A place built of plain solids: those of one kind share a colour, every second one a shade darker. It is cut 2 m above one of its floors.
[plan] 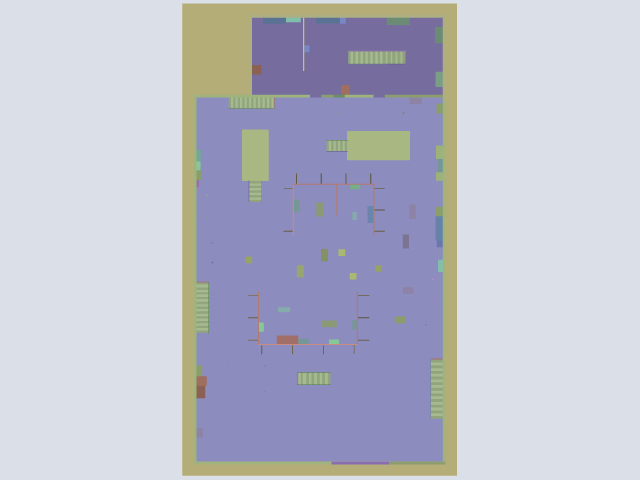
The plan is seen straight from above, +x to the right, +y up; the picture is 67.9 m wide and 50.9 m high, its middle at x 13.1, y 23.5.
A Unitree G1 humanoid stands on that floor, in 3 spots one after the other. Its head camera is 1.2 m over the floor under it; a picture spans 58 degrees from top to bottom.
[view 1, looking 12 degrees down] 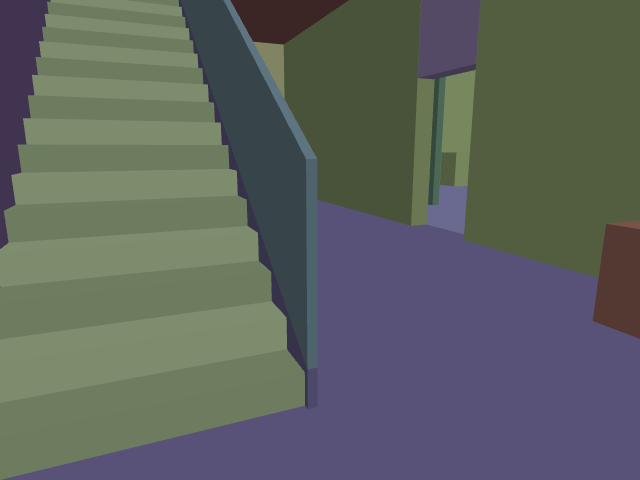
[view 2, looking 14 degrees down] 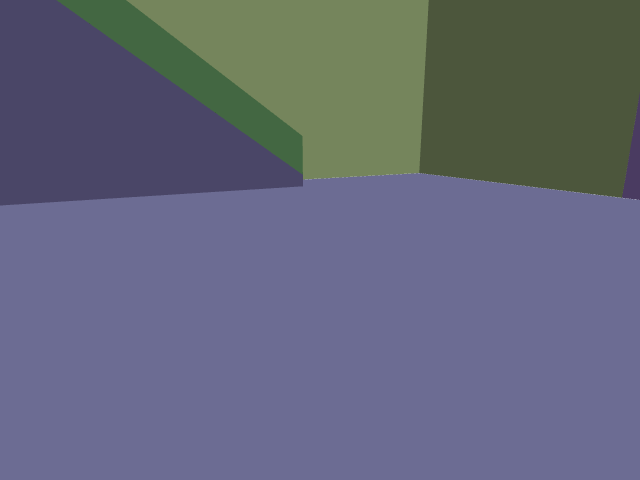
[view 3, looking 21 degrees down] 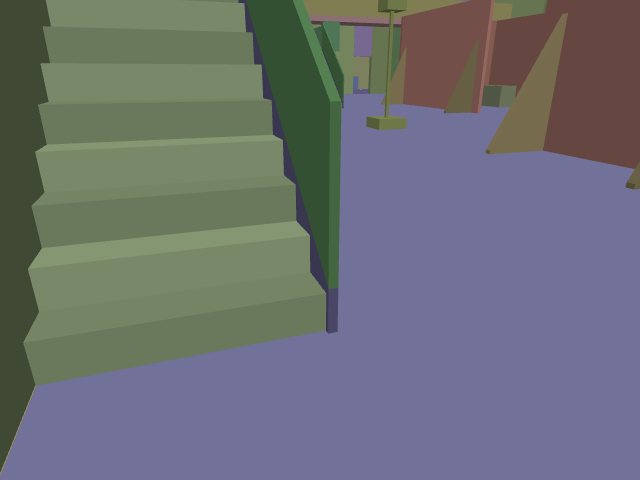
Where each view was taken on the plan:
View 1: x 14.36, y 42.84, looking -23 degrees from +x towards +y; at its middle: floor_annex_ground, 5.77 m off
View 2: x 15.94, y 8.80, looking -28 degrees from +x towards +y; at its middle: floor_bay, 4.96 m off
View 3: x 0.64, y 11.90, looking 71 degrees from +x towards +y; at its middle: rail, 2.09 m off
